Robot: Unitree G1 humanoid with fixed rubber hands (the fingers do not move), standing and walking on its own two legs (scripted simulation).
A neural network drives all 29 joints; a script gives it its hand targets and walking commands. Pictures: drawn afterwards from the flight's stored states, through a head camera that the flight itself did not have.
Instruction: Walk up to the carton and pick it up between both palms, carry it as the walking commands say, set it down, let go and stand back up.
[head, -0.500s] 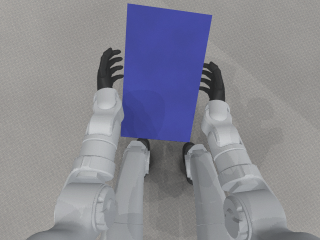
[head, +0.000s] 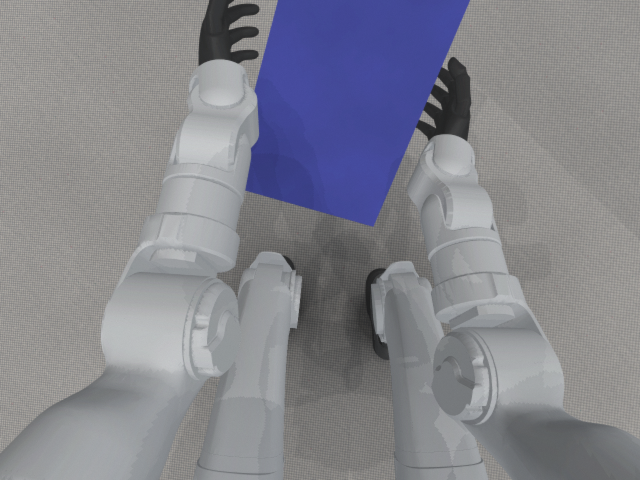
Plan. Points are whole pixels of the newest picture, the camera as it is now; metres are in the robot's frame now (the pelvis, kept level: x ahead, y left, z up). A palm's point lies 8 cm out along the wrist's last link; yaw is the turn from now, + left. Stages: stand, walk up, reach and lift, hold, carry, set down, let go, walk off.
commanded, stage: set down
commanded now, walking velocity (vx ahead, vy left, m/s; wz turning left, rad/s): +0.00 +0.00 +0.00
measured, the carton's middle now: (332, 73) +0.56 +0.02 -0.19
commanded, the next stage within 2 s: none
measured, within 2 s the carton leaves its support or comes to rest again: neither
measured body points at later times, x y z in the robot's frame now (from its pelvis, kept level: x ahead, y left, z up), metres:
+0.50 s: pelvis -0.01 +0.00 -0.09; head +0.32 +0.05 +0.20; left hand +0.55 +0.16 -0.18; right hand +0.52 -0.10 -0.20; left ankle +0.17 +0.09 -0.54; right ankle +0.15 -0.16 -0.54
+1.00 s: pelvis +0.02 +0.00 -0.14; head +0.39 +0.05 +0.09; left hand +0.57 +0.14 -0.32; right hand +0.55 -0.11 -0.32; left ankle +0.17 +0.09 -0.54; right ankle +0.15 -0.16 -0.54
